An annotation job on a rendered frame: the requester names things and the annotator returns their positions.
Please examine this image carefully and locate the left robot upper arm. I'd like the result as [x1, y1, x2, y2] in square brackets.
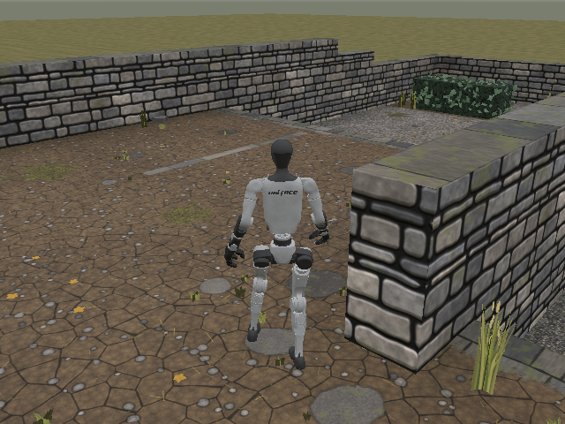
[239, 178, 264, 228]

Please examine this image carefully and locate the robot left forearm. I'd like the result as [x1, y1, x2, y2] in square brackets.
[228, 214, 247, 251]

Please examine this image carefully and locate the right robot hand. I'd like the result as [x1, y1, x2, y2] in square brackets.
[309, 230, 329, 245]

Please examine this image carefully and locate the robot head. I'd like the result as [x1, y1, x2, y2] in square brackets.
[267, 140, 298, 182]

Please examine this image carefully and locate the right robot upper arm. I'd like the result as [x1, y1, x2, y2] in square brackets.
[300, 178, 325, 224]

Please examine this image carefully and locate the left robot hand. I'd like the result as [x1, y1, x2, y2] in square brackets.
[224, 242, 245, 268]

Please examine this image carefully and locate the robot right forearm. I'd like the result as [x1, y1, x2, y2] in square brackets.
[315, 210, 328, 236]

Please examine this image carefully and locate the left robot thigh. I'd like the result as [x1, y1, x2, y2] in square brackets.
[252, 245, 271, 293]

